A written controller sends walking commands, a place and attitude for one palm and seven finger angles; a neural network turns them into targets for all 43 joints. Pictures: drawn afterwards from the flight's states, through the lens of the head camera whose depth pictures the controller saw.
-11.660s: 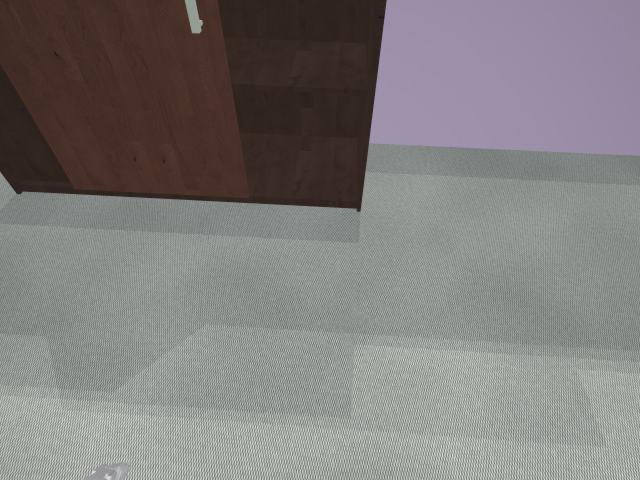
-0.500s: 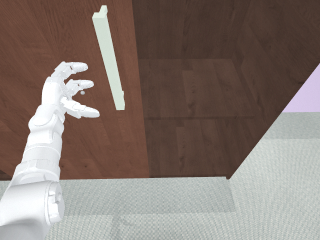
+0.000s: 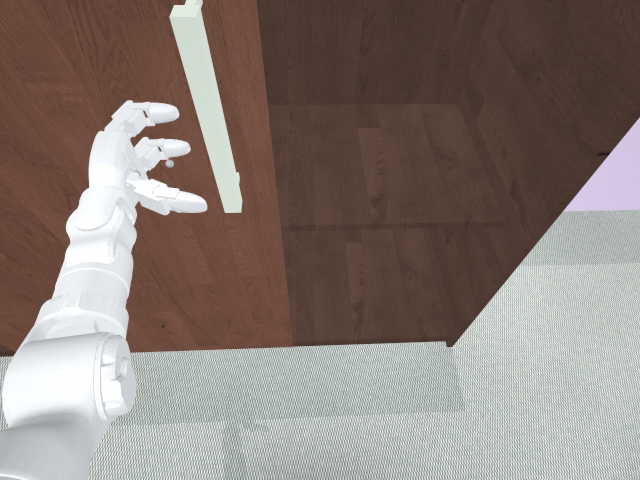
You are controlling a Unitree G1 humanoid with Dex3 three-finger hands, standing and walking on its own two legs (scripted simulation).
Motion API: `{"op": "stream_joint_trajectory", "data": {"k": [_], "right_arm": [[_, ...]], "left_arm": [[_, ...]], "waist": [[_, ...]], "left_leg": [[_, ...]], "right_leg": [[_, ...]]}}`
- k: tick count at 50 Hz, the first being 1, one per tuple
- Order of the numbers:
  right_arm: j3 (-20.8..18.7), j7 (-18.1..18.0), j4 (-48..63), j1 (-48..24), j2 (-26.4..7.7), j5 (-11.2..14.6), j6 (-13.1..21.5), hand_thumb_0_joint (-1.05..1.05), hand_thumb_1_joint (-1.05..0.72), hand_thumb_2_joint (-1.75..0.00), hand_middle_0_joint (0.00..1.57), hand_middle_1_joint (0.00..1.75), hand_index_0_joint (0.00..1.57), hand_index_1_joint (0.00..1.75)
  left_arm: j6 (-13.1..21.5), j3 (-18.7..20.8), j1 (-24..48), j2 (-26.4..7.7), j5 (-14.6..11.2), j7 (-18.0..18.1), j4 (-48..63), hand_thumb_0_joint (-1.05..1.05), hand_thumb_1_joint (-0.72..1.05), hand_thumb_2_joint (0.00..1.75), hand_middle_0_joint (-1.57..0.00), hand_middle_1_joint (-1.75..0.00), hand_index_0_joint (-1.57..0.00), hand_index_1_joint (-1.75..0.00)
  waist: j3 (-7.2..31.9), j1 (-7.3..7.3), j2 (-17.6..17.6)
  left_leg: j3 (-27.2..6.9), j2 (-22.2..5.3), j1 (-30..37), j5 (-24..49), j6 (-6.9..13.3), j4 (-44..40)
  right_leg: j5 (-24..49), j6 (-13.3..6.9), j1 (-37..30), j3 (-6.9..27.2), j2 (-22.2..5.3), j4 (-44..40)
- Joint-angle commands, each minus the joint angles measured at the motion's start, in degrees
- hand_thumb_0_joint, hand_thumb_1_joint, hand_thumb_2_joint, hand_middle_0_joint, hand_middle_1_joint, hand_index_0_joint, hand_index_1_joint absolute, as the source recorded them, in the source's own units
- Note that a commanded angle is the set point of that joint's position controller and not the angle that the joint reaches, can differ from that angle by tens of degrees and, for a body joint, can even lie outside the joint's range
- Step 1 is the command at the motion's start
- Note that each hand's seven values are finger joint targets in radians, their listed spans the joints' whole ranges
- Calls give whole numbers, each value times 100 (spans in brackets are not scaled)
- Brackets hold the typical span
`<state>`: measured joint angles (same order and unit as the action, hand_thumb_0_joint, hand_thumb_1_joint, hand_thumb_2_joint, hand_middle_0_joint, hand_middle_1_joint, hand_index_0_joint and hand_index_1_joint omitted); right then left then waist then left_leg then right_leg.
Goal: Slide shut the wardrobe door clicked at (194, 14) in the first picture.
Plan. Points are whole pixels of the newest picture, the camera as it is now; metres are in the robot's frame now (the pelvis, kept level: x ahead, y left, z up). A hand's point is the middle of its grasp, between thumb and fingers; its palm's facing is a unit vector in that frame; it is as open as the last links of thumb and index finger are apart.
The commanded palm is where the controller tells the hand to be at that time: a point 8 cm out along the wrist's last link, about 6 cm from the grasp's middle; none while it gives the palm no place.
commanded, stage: move the hooked fingers beside the handle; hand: left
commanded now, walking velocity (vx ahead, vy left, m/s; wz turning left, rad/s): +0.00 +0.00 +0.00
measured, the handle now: (217, 120) +0.51 +0.11 +0.17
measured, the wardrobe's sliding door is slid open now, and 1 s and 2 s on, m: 0.50 0.50 0.50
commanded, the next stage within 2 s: feel for the door with the fingertips in 0.54 s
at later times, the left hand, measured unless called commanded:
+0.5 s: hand (173, 167) +0.46 +0.17 +0.13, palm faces +0.01 -1.00 +0.01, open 13.9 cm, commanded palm +0.43 +0.22 +0.13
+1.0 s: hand (199, 171) +0.45 +0.13 +0.14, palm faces +0.00 -1.00 +0.00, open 14.0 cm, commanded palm +0.43 +0.19 +0.13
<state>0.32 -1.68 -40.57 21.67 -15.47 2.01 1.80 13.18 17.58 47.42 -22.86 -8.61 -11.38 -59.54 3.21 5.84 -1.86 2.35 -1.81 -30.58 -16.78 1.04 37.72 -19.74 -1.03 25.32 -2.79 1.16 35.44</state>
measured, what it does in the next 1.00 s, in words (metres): stands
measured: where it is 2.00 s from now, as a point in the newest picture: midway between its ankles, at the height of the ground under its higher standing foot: outside the picture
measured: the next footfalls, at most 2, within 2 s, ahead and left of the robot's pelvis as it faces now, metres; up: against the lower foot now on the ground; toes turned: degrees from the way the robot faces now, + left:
none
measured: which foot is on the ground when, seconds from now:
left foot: down 0.00-1.00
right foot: down 0.00-1.00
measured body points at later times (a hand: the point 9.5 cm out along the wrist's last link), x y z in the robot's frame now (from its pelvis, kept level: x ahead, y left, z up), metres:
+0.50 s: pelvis +0.00 +0.00 +0.00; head +0.05 +0.00 +0.45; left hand +0.46 +0.22 +0.13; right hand +0.04 -0.26 -0.12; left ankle +0.02 +0.11 -0.72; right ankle -0.03 -0.11 -0.72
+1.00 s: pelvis +0.00 +0.00 +0.00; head +0.04 -0.01 +0.45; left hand +0.45 +0.19 +0.14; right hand +0.07 -0.26 -0.12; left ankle +0.02 +0.11 -0.72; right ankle -0.03 -0.11 -0.72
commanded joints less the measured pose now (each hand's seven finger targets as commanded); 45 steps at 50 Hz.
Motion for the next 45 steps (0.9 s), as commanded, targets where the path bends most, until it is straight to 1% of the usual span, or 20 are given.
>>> {"op": "stream_joint_trajectory", "data": {"k": [1,2,3,5,8,12,15,17,19,21,22,23,25,28,30,32,35,41,44,45], "right_arm": [[-286,-71,522,389,-886,38,199,0,-90,-90,20,30,20,30],[-262,-82,519,397,-915,28,177,0,-90,-90,20,30,20,30],[-254,-78,546,368,-895,41,187,0,-90,-90,20,30,20,30],[-257,-67,601,328,-836,35,209,0,-90,-90,20,30,20,30],[-239,-74,605,363,-875,39,182,0,-90,-90,20,30,20,30],[-248,-98,609,361,-882,39,170,0,-90,-90,20,30,20,30],[-240,-89,617,340,-855,47,198,0,-90,-90,20,30,20,30],[-258,-91,628,377,-881,27,181,0,-90,-90,20,30,20,30],[-284,-53,706,299,-823,44,206,0,-90,-90,20,30,20,30],[-275,-35,718,244,-801,55,222,0,-90,-90,20,30,20,30],[-285,-46,670,292,-838,44,191,0,-90,-90,20,30,20,30],[-283,-48,694,281,-869,54,178,0,-90,-90,20,30,20,30],[-269,-50,747,212,-824,69,179,0,-90,-90,20,30,20,30],[-271,-53,758,186,-823,65,167,0,-90,-90,20,30,20,30],[-276,-46,779,113,-770,73,197,0,-90,-90,20,30,20,30],[-269,-73,704,141,-828,61,173,0,-90,-90,20,30,20,30],[-276,-50,707,90,-775,80,221,0,-90,-90,20,30,20,30],[-259,-40,660,39,-768,78,223,0,-90,-90,20,30,20,30],[-272,-24,684,5,-743,55,237,0,-90,-90,20,30,20,30],[-257,-9,701,-5,-714,45,253,0,-90,-90,20,30,20,30]], "left_arm": [[360,138,2626,-1184,-67,50,1141,0,-50,30,-30,-120,-30,-120],[366,212,2628,-1330,-65,79,1082,0,-50,30,-30,-120,-30,-120],[425,188,2892,-1383,-10,87,1270,0,-50,30,-30,-120,-30,-120],[472,69,2739,-1183,27,96,1374,0,-50,30,-30,-120,-30,-120],[432,219,2619,-1327,-9,102,1187,0,-50,30,-30,-120,-30,-120],[431,257,2631,-1426,-17,81,1260,0,-50,30,-30,-120,-30,-120],[411,141,2667,-1225,-45,70,1252,0,-50,30,-30,-120,-30,-120],[437,335,2510,-1448,-54,88,1355,0,-50,30,-30,-120,-30,-120],[477,159,2408,-1171,-66,66,1794,0,-50,30,-30,-120,-30,-120],[407,8,2235,-913,-131,81,1859,0,-50,30,-30,-120,-30,-120],[364,150,2139,-1088,-140,111,1724,0,-50,30,-30,-120,-30,-120],[342,314,2117,-1291,-127,128,1784,0,-50,30,-30,-120,-30,-120],[270,136,2048,-1073,-113,127,1832,0,-50,30,-30,-120,-30,-120],[316,234,2090,-1246,-64,184,2105,0,-50,30,-30,-120,-30,-120],[325,-18,1975,-861,-128,166,2275,0,-50,30,-30,-120,-30,-120],[285,123,1979,-1089,-140,182,2067,0,-50,30,-30,-120,-30,-120],[225,-184,2068,-630,-163,174,2148,0,-50,30,-30,-120,-30,-120],[164,-221,2236,-578,-132,345,1955,0,-50,30,-30,-120,-30,-120],[286,-127,2254,-668,-74,451,2190,0,-50,30,-30,-120,-30,-120],[312,-233,2282,-518,-73,466,2236,0,-50,30,-30,-120,-30,-120]], "waist": [[1868,116,71],[1799,109,153],[1850,151,-30],[1996,102,-275],[1916,97,43],[1974,70,-133],[1894,120,-89],[2076,19,-10],[2336,-12,-344],[2182,15,-315],[2054,3,17],[2078,-46,37],[1948,-24,-33],[2003,-68,-176],[2099,-39,-259],[1886,-28,36],[1894,15,-153],[1681,60,116],[1996,-31,-43],[2056,-31,-90]], "left_leg": [[-267,70,1685,1298,149,-255],[-251,86,1541,1216,171,-238],[-247,90,1593,1170,168,-252],[-252,88,1795,1355,148,-232],[-264,77,1656,1338,156,-231],[-255,74,1712,1397,148,-211],[-262,70,1737,1350,141,-232],[-269,74,1745,1557,146,-205],[-284,68,2086,1829,113,-188],[-282,43,2137,1859,98,-205],[-279,42,1965,1852,126,-198],[-257,54,1885,1812,129,-248],[-220,74,1830,1727,134,-287],[-245,73,1947,1772,134,-295],[-238,60,2174,1940,113,-278],[-243,64,1925,1757,133,-294],[-260,72,2113,1791,113,-304],[-233,108,1864,1448,131,-336],[-223,119,2022,1636,122,-297],[-220,129,2046,1673,115,-300]], "right_leg": [[1683,48,-3,151,87,-439],[1650,48,-70,174,72,-447],[1631,61,-32,199,69,-436],[1721,39,-17,179,72,-390],[1761,49,-90,177,92,-395],[1767,26,-111,169,71,-383],[1742,45,-20,159,92,-405],[1916,24,-230,151,84,-363],[2086,17,-195,143,100,-327],[2058,20,-108,108,116,-367],[2105,16,-228,96,116,-384],[2164,32,-308,124,120,-382],[2147,37,-315,122,103,-409],[2129,14,-350,141,100,-415],[2221,10,-326,123,106,-423],[2145,14,-404,129,101,-461],[2126,11,-235,103,103,-462],[1967,41,-238,131,74,-520],[2120,26,-381,163,68,-465],[2164,24,-416,156,70,-444]]}}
